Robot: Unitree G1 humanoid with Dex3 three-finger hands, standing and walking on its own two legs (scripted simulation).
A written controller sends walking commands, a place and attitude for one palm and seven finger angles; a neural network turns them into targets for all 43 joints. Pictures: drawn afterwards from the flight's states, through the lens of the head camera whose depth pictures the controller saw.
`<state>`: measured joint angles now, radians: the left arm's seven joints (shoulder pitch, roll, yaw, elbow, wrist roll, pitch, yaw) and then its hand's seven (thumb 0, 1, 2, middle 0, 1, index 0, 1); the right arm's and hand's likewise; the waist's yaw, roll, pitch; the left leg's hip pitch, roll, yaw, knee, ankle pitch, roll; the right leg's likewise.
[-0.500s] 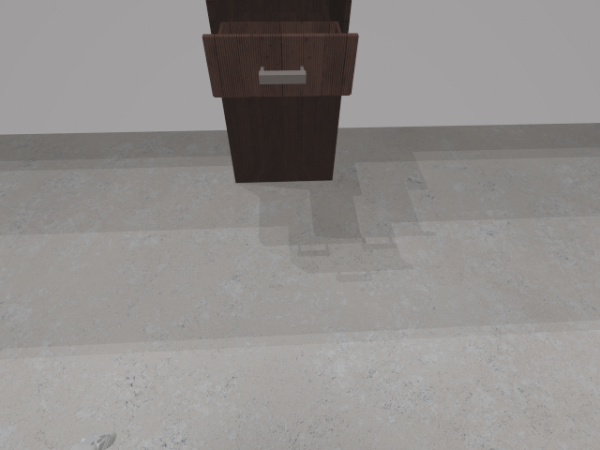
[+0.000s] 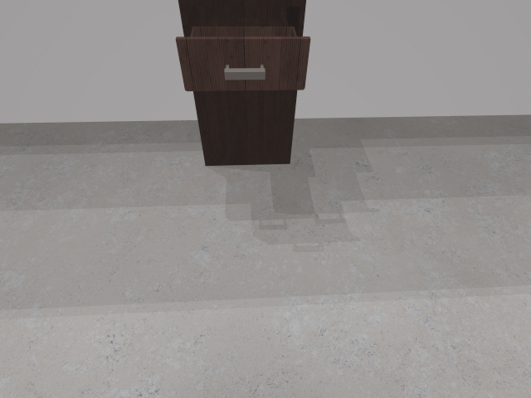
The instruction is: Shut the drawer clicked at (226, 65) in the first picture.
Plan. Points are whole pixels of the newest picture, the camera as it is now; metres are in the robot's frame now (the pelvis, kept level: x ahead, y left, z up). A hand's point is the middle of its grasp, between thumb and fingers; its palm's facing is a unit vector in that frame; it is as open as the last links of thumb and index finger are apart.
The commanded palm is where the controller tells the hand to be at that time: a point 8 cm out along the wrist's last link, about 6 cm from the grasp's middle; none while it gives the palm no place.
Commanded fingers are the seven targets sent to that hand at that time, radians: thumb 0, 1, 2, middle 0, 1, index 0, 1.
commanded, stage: stand and wait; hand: left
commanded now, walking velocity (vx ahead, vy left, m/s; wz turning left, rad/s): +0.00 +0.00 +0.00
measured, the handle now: (244, 70) +1.10 +0.14 -0.04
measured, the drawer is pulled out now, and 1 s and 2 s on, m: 0.30 0.30 0.30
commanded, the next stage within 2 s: look at it before walking up in 0.32 s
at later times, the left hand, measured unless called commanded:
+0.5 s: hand out of the picture +0.07 +0.24 -0.15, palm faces -0.02 -0.94 -0.33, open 7.4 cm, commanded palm none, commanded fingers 0.00 0.90 0.90 -0.20 -0.30 -0.20 -0.30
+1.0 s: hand out of the picture +0.06 +0.24 -0.15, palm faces -0.02 -0.94 -0.33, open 7.4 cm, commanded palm none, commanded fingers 0.00 0.90 0.90 -0.20 -0.30 -0.20 -0.30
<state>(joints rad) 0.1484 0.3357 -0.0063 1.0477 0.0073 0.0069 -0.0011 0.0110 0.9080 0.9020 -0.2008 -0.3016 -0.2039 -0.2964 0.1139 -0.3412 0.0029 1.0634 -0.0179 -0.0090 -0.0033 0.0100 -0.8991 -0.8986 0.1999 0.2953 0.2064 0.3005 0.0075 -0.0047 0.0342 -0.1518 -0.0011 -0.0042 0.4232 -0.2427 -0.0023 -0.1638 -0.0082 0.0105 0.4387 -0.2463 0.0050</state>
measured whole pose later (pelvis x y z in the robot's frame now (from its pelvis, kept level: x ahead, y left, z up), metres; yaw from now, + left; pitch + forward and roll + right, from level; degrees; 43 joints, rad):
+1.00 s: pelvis -0.01 -0.01 +0.00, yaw +0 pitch -2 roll +0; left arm 0.15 0.34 0.00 1.09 0.01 0.00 0.00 0.01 0.91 0.90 -0.20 -0.30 -0.20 -0.30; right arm 0.12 -0.33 0.01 1.11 -0.01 -0.01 0.00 0.01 -0.90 -0.90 0.20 0.30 0.21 0.30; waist 0.01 0.00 0.03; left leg -0.14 0.02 0.00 0.37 -0.20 -0.02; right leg -0.15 0.01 0.01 0.38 -0.20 -0.01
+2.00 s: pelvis +0.27 +0.01 -0.01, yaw -16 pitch -2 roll -1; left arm 0.35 0.19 0.08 1.10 0.03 -0.01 -0.01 0.01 0.91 0.90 -0.20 -0.30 -0.20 -0.30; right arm 0.19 -0.13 -0.05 1.00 -0.03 -0.09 -0.01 0.00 -0.91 -0.90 0.20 0.29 0.20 0.30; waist 0.04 -0.05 0.04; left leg -0.32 0.09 0.20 0.60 -0.24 0.04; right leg -0.41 -0.05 -0.03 1.23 -0.36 -0.04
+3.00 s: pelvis +0.51 -0.10 -0.01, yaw -19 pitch +0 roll -1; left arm 0.21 0.20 0.08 1.01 0.01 0.04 0.02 0.01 0.92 0.90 -0.20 -0.30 -0.20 -0.30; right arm 0.20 -0.17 -0.04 0.97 -0.03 0.01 -0.01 0.01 -0.91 -0.90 0.20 0.30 0.20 0.30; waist 0.00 -0.02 0.06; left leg -0.33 -0.01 0.05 0.51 -0.18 0.06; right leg -0.44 -0.06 -0.03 1.01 -0.44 0.06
